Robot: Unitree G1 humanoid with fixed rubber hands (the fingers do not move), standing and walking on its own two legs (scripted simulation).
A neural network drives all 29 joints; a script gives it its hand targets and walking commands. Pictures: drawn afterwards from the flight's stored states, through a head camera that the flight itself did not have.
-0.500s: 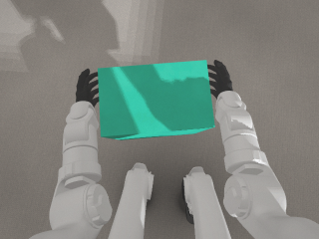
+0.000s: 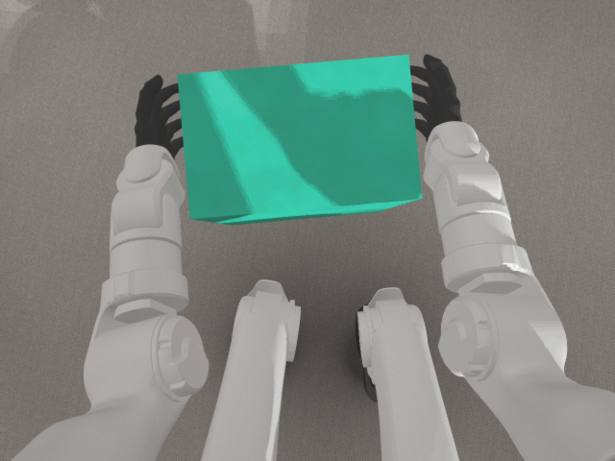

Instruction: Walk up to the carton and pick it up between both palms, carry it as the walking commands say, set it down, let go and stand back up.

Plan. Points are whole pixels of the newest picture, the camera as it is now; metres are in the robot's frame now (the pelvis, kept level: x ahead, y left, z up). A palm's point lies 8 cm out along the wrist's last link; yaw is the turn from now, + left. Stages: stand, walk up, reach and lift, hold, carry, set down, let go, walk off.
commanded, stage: set down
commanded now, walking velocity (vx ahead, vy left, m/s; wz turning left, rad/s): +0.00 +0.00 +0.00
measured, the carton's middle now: (300, 158) +0.47 +0.06 -0.17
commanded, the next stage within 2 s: none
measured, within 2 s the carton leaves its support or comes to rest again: neither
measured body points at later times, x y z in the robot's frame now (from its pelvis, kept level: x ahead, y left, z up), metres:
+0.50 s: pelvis -0.01 +0.00 -0.07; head +0.32 +0.01 +0.24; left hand +0.49 +0.23 -0.20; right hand +0.54 -0.11 -0.20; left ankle +0.11 +0.13 -0.46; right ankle +0.10 -0.12 -0.46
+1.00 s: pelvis +0.00 +0.00 -0.10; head +0.35 +0.01 +0.18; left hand +0.50 +0.23 -0.26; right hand +0.55 -0.11 -0.26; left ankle +0.11 +0.13 -0.46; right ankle +0.10 -0.12 -0.46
